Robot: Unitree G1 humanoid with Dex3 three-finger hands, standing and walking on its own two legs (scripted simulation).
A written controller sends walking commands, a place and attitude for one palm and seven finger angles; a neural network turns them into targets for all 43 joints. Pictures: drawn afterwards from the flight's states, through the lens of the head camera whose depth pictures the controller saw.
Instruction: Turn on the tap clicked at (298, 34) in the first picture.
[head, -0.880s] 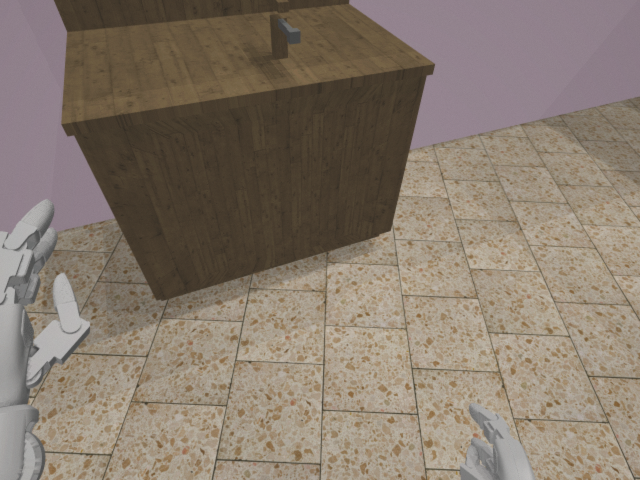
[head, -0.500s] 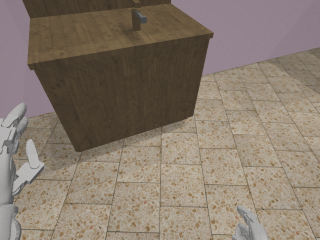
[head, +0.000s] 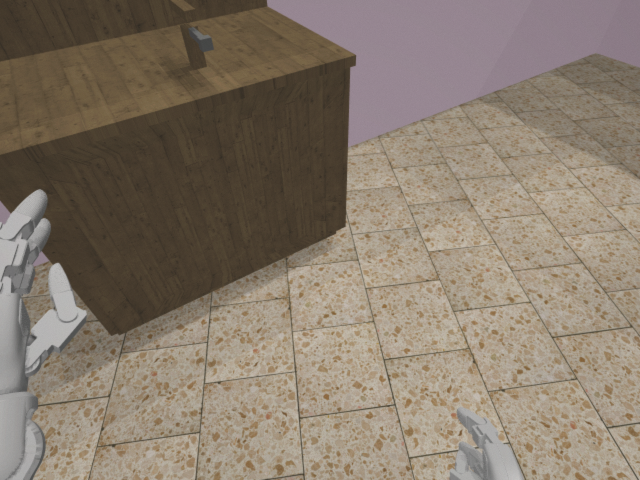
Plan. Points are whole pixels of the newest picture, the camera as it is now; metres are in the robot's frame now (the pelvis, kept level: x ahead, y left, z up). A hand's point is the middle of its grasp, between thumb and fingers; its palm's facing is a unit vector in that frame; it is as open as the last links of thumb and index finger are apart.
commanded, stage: walk to a spot facing it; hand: left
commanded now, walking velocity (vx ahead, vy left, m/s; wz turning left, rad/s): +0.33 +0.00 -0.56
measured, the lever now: (205, 43) +1.00 +0.37 +0.14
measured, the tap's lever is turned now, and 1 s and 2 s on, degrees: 0 0 0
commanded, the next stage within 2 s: turn to face it in 0.94 s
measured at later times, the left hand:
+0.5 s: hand (216, 188) +0.38 +0.16 +0.20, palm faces +0.21 -0.86 -0.46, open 7.4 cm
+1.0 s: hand (348, 110) +0.59 +0.01 +0.19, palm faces +0.07 -0.85 -0.52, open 7.4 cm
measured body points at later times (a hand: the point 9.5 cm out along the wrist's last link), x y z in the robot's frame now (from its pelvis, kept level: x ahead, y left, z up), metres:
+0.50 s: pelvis +0.13 -0.03 +0.02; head +0.14 -0.05 +0.47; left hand +0.37 +0.20 +0.22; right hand +0.21 -0.30 -0.08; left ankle +0.22 +0.10 -0.69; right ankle +0.01 -0.06 -0.72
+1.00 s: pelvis +0.28 -0.12 +0.00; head +0.31 -0.15 +0.45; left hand +0.58 +0.06 +0.22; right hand +0.32 -0.37 -0.11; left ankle +0.25 +0.07 -0.71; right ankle +0.31 -0.24 -0.72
